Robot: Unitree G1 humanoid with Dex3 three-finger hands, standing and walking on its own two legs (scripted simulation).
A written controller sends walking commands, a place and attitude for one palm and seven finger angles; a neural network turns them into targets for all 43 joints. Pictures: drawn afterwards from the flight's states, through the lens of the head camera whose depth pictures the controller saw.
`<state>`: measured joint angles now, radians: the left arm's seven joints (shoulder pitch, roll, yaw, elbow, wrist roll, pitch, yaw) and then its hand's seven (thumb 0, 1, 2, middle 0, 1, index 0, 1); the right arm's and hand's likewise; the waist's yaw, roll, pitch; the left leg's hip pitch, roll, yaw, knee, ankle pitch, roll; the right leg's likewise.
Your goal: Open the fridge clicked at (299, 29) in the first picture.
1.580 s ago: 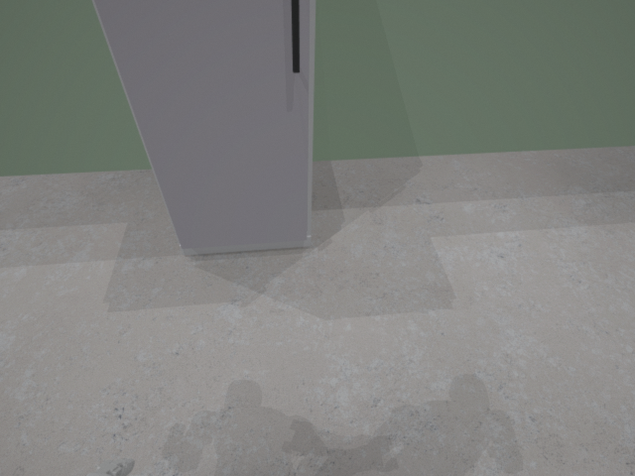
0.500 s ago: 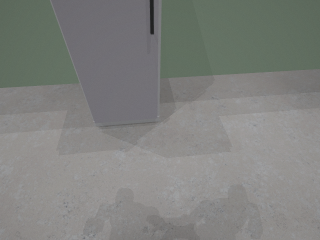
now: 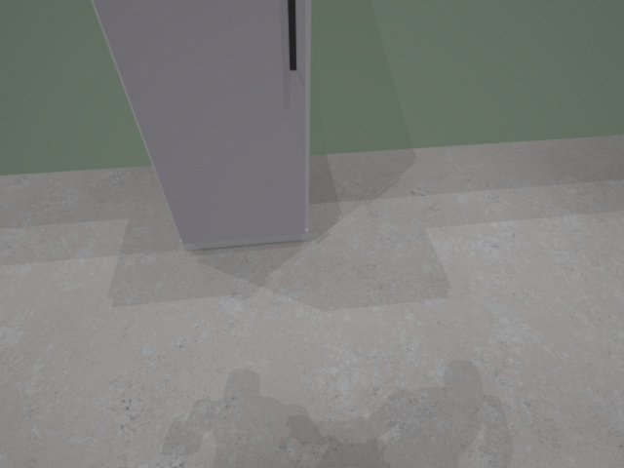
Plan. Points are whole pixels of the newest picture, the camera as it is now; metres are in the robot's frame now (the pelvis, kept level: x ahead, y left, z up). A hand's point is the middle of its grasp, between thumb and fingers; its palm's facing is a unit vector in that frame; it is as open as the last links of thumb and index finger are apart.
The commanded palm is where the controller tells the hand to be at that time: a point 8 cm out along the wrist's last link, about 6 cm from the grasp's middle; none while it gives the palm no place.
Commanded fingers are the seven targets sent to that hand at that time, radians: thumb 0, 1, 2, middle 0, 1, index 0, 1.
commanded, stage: walk to a spot facing it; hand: right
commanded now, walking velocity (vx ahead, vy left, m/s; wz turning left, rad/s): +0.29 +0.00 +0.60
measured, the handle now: out of the picture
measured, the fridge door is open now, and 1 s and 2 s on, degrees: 0 0 0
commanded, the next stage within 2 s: turn to face it in 1.00 s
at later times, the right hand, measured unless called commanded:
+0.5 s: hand out of the picture +0.12 -0.13 -0.17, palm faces -0.14 +0.97 -0.21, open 7.4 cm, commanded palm none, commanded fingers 0.00 -0.90 -0.90 0.20 0.30 0.20 0.30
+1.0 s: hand (400, 333) +0.40 -0.15 -0.19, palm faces -0.39 +0.90 -0.21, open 7.4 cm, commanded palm none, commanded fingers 0.00 -0.90 -0.90 0.20 0.30 0.20 0.30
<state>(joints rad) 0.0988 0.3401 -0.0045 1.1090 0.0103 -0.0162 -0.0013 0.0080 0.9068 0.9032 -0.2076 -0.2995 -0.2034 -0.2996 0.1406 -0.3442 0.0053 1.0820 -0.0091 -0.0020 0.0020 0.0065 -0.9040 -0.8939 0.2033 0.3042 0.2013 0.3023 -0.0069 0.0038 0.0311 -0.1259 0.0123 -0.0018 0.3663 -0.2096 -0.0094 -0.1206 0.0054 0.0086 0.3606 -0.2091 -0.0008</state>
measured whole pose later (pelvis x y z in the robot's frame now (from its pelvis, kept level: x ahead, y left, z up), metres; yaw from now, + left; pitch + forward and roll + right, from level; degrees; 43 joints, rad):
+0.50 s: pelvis +0.09 +0.06 -0.01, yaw +13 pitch -1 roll +0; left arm 0.25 0.24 0.05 1.07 0.03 0.00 -0.01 0.01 0.91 0.90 -0.20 -0.30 -0.20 -0.30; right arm 0.38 -0.17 -0.04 1.01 -0.02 -0.04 0.01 0.00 -0.91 -0.89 0.20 0.30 0.20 0.30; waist -0.04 -0.02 0.04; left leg -0.19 -0.04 0.04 0.52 -0.31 0.07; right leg -0.47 -0.10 -0.07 1.16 -0.37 0.04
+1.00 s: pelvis +0.28 +0.03 -0.01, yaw +30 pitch -2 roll +1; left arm 0.16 0.15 0.01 0.94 0.02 -0.06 0.02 0.00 0.91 0.90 -0.21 -0.30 -0.20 -0.30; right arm 0.28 -0.26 -0.10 0.98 -0.02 0.03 0.02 0.01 -0.91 -0.89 0.20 0.30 0.20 0.30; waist -0.04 0.05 0.07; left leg -0.49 0.03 0.04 1.26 -0.41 -0.02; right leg -0.29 -0.10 -0.22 0.57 -0.24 -0.04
